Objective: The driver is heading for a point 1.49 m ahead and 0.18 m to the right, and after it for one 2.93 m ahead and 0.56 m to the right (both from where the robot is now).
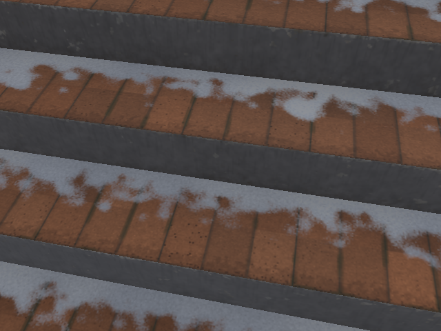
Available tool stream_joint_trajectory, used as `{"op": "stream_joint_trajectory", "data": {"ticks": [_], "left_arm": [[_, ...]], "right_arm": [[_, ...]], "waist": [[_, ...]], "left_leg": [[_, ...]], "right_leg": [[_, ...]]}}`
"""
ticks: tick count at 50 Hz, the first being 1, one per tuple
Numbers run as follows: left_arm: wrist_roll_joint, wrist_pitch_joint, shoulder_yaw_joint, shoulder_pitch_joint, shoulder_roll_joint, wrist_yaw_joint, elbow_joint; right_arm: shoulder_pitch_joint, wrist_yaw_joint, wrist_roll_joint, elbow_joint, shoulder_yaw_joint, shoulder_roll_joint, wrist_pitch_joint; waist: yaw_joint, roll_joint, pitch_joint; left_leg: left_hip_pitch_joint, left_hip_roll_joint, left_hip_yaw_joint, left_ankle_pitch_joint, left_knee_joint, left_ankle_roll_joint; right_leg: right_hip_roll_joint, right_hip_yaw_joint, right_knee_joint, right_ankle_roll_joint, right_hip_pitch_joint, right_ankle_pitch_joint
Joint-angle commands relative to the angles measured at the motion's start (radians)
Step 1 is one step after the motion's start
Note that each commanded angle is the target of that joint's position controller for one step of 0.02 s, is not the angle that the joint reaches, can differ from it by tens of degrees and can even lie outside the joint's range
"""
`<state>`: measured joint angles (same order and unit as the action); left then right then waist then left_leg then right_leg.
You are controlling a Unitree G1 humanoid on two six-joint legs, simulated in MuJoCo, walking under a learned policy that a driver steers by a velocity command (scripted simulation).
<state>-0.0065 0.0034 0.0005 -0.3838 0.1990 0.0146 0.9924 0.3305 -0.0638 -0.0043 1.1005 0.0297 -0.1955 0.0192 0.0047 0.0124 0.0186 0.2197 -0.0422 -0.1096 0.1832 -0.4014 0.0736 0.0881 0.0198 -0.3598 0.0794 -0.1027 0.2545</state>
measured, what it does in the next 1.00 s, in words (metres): climbs: left foot, then right foot 0.17 m higher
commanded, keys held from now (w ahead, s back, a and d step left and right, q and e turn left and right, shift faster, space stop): w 0.72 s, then w+e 0.28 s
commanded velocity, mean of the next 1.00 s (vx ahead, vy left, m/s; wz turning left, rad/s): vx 0.40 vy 0.00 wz -0.07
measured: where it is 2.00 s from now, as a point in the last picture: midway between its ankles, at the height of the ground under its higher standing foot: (213, 149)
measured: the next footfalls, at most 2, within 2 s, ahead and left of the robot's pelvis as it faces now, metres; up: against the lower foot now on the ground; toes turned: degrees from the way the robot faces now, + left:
left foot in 0.38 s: +0.17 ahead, +0.17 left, +0.00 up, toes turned +3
right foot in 0.78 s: +0.35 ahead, +0.01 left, +0.17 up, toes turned -3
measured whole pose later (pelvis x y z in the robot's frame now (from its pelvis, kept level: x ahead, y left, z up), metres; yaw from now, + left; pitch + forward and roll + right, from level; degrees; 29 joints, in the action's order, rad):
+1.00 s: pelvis +0.32 +0.09 +0.14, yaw -4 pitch +3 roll +1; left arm -0.02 0.01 -0.03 -0.47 0.19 -0.05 1.09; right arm 0.12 0.06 0.01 0.72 -0.04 -0.18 -0.11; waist 0.01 0.00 -0.13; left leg 1.01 -0.02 -0.09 0.14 -2.06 -0.15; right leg 0.06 0.00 -0.69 0.07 -0.37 0.36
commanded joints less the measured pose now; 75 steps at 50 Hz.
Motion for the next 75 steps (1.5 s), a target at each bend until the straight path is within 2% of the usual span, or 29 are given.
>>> {"op": "stream_joint_trajectory", "data": {"ticks": [1, 8, 14, 17, 19, 20, 21, 23, 28, 31, 35, 37, 39, 40, 42, 44, 46, 51, 56, 60, 62, 64, 65, 66, 67, 68, 69, 71, 75], "left_arm": [[-0.001, 0.005, 0.017, -0.070, 0.101, 0.010, -0.028], [0.012, 0.022, 0.065, -0.160, 0.191, 0.043, -0.043], [0.013, 0.013, 0.063, -0.087, 0.187, 0.033, -0.085], [0.030, 0.000, 0.068, 0.018, 0.231, 0.038, -0.112], [0.012, 0.022, 0.039, 0.113, 0.152, 0.017, -0.145], [-0.016, 0.057, -0.005, 0.113, -0.018, -0.007, -0.173], [0.056, 0.086, 0.010, -0.150, -0.015, -0.020, -0.094], [0.081, 0.090, 0.014, 0.056, 0.036, -0.026, -0.169], [0.064, 0.048, -0.072, 0.182, -0.131, -0.043, -0.297], [0.032, 0.058, -0.100, 0.324, -0.077, -0.051, -0.412], [0.014, 0.072, -0.119, 0.439, -0.040, 0.003, -0.443], [0.017, 0.075, -0.091, 0.345, -0.001, -0.003, -0.408], [0.028, 0.081, -0.060, 0.165, 0.064, -0.046, -0.342], [-0.006, 0.072, -0.031, 0.039, 0.140, -0.071, -0.279], [-0.039, 0.009, 0.025, -0.149, 0.234, -0.010, -0.141], [-0.035, 0.044, -0.042, -0.040, 0.009, -0.018, -0.054], [-0.022, 0.049, -0.067, 0.036, -0.109, -0.058, 0.005], [-0.012, 0.044, -0.043, 0.104, -0.014, -0.071, -0.005], [-0.017, 0.046, -0.029, -0.213, 0.007, -0.028, 0.074], [0.013, 0.009, -0.011, -0.326, 0.008, 0.027, 0.060], [0.058, 0.005, 0.019, -0.230, 0.070, 0.054, 0.022], [0.013, 0.040, 0.026, -0.163, 0.125, 0.034, 0.003], [0.014, 0.052, 0.043, -0.100, 0.175, 0.024, -0.011], [0.013, 0.065, 0.049, 0.006, 0.162, 0.026, -0.066], [0.000, 0.091, 0.017, -0.037, -0.038, 0.001, -0.140], [-0.019, 0.110, 0.023, -0.009, -0.040, -0.039, -0.137], [-0.001, 0.105, 0.016, 0.107, -0.072, -0.058, -0.216], [0.013, 0.068, 0.005, 0.171, -0.076, -0.058, -0.263], [0.051, 0.027, -0.032, 0.132, -0.141, -0.067, -0.292]], "right_arm": [[0.063, -0.008, -0.001, -0.016, 0.010, -0.080, -0.001], [-0.046, 0.023, -0.036, -0.099, 0.022, -0.107, -0.077], [-0.090, 0.067, -0.020, -0.144, -0.003, -0.023, -0.121], [0.158, 0.063, -0.013, -0.092, 0.043, -0.110, -0.119], [0.399, 0.063, 0.007, -0.013, 0.073, -0.180, -0.106], [0.392, 0.062, 0.027, -0.009, 0.040, -0.184, -0.087], [0.372, 0.061, 0.059, -0.036, 0.052, -0.231, -0.098], [0.217, 0.071, 0.012, -0.022, 0.021, -0.120, -0.081], [0.207, 0.088, 0.042, 0.014, -0.061, 0.019, -0.038], [0.049, 0.079, 0.037, -0.050, -0.088, 0.001, -0.054], [0.215, 0.017, -0.035, -0.009, -0.070, -0.095, -0.075], [0.283, 0.004, 0.005, 0.010, -0.040, -0.200, -0.062], [0.216, -0.009, 0.014, -0.010, -0.027, -0.203, -0.033], [0.186, -0.007, 0.046, -0.062, -0.018, -0.190, -0.045], [0.019, 0.090, 0.054, -0.140, -0.013, -0.060, -0.100], [-0.224, 0.164, 0.000, -0.347, -0.045, 0.030, -0.151], [-0.137, 0.149, 0.022, -0.369, -0.083, 0.100, -0.139], [-0.120, 0.106, 0.037, -0.422, -0.119, 0.051, -0.122], [-0.350, 0.070, 0.005, -0.495, -0.135, 0.100, -0.138], [-0.618, 0.089, 0.015, -0.646, -0.156, 0.102, -0.161], [-0.644, 0.096, 0.023, -0.692, -0.171, 0.117, -0.148], [-0.331, 0.075, -0.010, -0.603, -0.075, -0.019, -0.142], [-0.129, 0.068, -0.010, -0.563, -0.017, -0.147, -0.145], [0.099, 0.068, 0.017, -0.491, 0.023, -0.251, -0.146], [0.214, 0.068, 0.051, -0.421, 0.048, -0.342, -0.132], [0.176, 0.044, 0.058, -0.407, 0.034, -0.269, -0.121], [0.075, 0.034, 0.022, -0.352, 0.013, -0.173, -0.099], [-0.043, 0.044, 0.047, -0.247, -0.029, 0.051, -0.073], [0.001, 0.077, 0.028, -0.116, -0.030, 0.093, -0.095]], "waist": [[-0.004, -0.030, 0.073], [-0.059, -0.093, 0.188], [0.000, -0.083, 0.087], [0.168, -0.114, -0.043], [0.262, 0.042, -0.088], [0.177, 0.341, -0.113], [0.099, 0.235, -0.240], [0.058, 0.065, 0.097], [-0.021, 0.024, 0.122], [-0.084, 0.002, 0.145], [-0.053, 0.128, -0.126], [-0.109, 0.270, -0.226], [-0.193, 0.330, -0.287], [-0.208, 0.167, -0.348], [-0.227, -0.401, -0.288], [-0.076, -0.119, 0.066], [0.061, 0.018, 0.073], [0.109, 0.038, 0.047], [-0.072, -0.166, 0.020], [-0.149, -0.150, 0.007], [-0.080, -0.206, -0.005], [0.099, -0.359, -0.201], [0.211, -0.394, -0.280], [0.302, -0.168, -0.426], [0.221, 0.475, -0.596], [0.198, 0.351, -0.541], [0.119, 0.267, -0.293], [0.008, 0.035, -0.019], [-0.072, 0.038, 0.063]], "left_leg": [[0.005, 0.011, 0.030, 0.035, 0.015, -0.034], [0.563, -0.057, 0.076, 0.328, -0.678, -0.057], [0.314, -0.030, 0.187, 0.286, -0.499, -0.074], [-0.056, 0.070, 0.230, -0.050, -0.219, -0.124], [-0.388, 0.016, 0.115, -0.255, 0.024, -0.170], [-0.384, -0.250, -0.258, -0.678, 0.035, -0.208], [-0.390, -0.416, -0.604, -0.263, 0.170, -0.392], [-0.233, -0.369, -0.421, 0.365, 0.240, -0.367], [-0.010, -0.253, -0.140, 0.181, 0.177, -0.229], [0.397, -0.087, 0.131, 0.109, 0.258, -0.156], [0.202, -0.074, 0.163, -0.762, 0.387, -0.237], [-0.178, -0.180, 0.159, -1.711, 0.150, -0.254], [-0.461, -0.244, 0.154, -1.915, -0.124, -0.302], [-0.310, -0.224, 0.132, -1.835, -0.322, -0.319], [0.456, 0.166, 0.005, -0.091, -1.199, -0.217], [0.882, 0.112, -0.082, 0.063, -1.693, -0.255], [0.919, 0.051, -0.006, 0.010, -1.768, -0.271], [0.878, -0.040, 0.134, -0.166, -1.495, -0.147], [1.286, -0.082, 0.148, -0.018, -1.714, -0.077], [1.288, -0.113, 0.154, 0.007, -1.334, -0.027], [0.759, -0.100, 0.228, 0.264, -0.951, -0.055], [0.235, 0.064, 0.324, 0.288, -0.868, -0.108], [0.130, 0.035, 0.155, 0.321, -0.703, -0.161], [-0.180, -0.132, -0.212, 0.429, -0.480, -0.225], [-0.440, -0.403, -0.864, 0.642, 0.026, -0.348], [-0.323, -0.456, -1.115, 0.767, 0.199, -0.339], [-0.131, -0.433, -0.890, 0.737, 0.187, -0.265], [0.188, -0.375, -0.388, 0.503, -0.038, -0.200], [0.155, -0.282, 0.027, 0.245, 0.043, -0.130]], "right_leg": [[-0.132, -0.141, 0.156, -0.018, -0.106, 0.159], [-0.428, -0.465, 0.281, 0.233, 0.097, 0.314], [-0.314, -0.166, 0.184, 0.155, 0.007, -0.278], [-0.284, -0.109, -0.098, 0.112, -0.068, -0.813], [-0.132, -0.026, -0.629, 0.001, -0.353, -0.530], [0.016, -0.045, -1.111, -0.044, -0.539, 0.262], [0.062, -0.291, -1.358, -0.018, -0.589, 0.269], [-0.044, -0.148, -1.676, 0.018, -0.986, 0.233], [-0.067, -0.161, -2.225, 0.057, -1.329, 0.121], [-0.084, -0.051, -1.684, 0.009, -1.075, -0.113], [-0.096, 0.256, -1.140, -0.037, -0.522, -0.017], [-0.010, 0.268, -1.023, 0.016, -0.515, 0.273], [0.001, 0.128, -0.701, 0.092, -0.494, 0.318], [-0.069, -0.129, -0.608, 0.162, -0.288, 0.216], [-0.363, -1.173, 0.235, 0.415, 0.024, 0.619], [-0.363, -0.930, 0.091, 0.269, -0.223, 0.571], [-0.224, -0.475, -0.014, 0.117, -0.323, 0.247], [-0.155, -0.220, 0.044, 0.109, -0.516, 0.101], [-0.266, -0.454, 0.049, 0.189, -0.086, 0.086], [-0.310, -0.526, 0.133, 0.176, 0.047, 0.103], [-0.306, -0.421, 0.326, 0.156, -0.211, -0.047], [-0.278, -0.307, 0.172, 0.127, -0.151, -1.085], [-0.245, -0.247, -0.098, 0.078, -0.031, -1.442], [-0.183, -0.254, -0.454, 0.046, -0.239, -1.221], [0.021, -0.248, -0.864, 0.014, -0.550, -0.180], [0.030, -0.412, -1.285, 0.004, -0.646, -0.132], [-0.010, -0.321, -1.431, 0.013, -0.757, -0.171], [-0.093, -0.190, -1.533, 0.062, -0.825, -0.246], [-0.118, -0.178, -1.654, 0.126, -0.994, -0.166]]}}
